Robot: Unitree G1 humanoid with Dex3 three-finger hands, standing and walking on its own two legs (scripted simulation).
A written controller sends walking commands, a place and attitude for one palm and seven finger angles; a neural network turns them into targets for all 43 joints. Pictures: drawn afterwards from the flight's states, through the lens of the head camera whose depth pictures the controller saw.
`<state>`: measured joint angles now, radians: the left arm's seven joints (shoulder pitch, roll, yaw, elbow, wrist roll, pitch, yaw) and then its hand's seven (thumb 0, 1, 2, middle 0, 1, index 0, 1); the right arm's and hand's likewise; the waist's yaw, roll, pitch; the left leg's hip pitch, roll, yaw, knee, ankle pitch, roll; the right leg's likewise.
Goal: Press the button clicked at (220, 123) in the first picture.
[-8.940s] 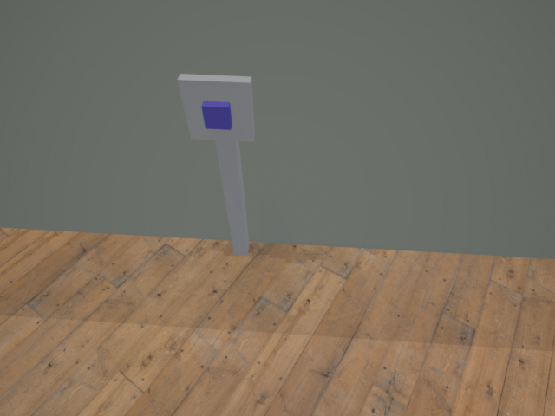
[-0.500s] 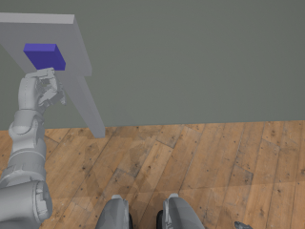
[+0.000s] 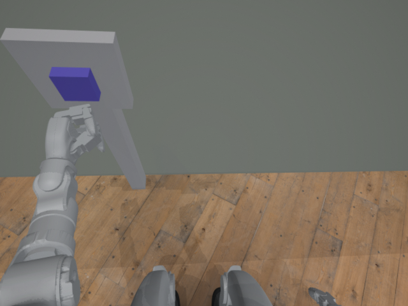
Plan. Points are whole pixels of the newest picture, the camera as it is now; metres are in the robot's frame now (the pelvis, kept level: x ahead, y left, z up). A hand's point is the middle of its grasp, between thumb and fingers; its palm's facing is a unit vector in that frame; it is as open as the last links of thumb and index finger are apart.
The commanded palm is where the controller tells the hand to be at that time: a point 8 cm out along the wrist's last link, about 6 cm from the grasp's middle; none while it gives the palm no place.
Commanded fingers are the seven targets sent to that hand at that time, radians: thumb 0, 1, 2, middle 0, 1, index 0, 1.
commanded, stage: aim a knuckle at the button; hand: left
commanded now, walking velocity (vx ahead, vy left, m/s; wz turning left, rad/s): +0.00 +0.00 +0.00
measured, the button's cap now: (77, 83) +0.53 +0.25 +0.06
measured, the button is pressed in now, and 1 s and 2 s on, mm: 0 12 0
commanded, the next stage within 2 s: press the button with the knuckle in 0.10 s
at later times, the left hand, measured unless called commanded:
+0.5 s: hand (95, 123) +0.46 +0.21 +0.02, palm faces +0.06 -1.00 -0.03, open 3.1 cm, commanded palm +0.44 +0.26 +0.03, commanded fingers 0.00 0.90 0.90 -1.30 -1.50 -1.30 -1.50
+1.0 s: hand (95, 114) +0.48 +0.22 +0.02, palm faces +0.05 -1.00 -0.03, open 3.0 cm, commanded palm +0.48 +0.26 +0.03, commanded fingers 0.00 0.90 0.90 -1.30 -1.50 -1.30 -1.50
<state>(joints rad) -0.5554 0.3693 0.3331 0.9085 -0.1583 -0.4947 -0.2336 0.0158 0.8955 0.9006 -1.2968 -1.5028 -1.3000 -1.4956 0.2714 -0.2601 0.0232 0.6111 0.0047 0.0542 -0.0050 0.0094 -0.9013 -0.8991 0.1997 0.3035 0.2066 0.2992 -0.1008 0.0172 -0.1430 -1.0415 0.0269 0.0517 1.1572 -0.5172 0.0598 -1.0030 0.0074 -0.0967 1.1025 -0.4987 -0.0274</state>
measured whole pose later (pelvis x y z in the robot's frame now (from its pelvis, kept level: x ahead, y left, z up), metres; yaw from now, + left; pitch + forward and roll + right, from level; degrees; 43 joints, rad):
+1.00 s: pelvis -0.01 -0.01 -0.02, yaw +0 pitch +26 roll -4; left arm -0.82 0.55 0.43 1.15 -0.11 -0.46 -0.29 0.00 0.84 0.93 -1.30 -1.50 -1.35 -1.50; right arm 0.31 -0.27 0.06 0.63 -0.01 0.06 -0.02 0.01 -0.90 -0.90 0.20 0.30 0.21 0.30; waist -0.17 0.03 -0.13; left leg -1.18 0.04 0.02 1.23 -0.52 0.05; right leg -1.12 0.02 -0.13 1.15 -0.50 -0.04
